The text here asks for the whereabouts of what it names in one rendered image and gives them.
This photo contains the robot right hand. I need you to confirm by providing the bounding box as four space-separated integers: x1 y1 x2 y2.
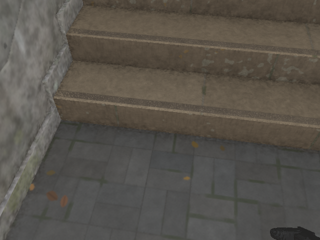
270 226 320 240

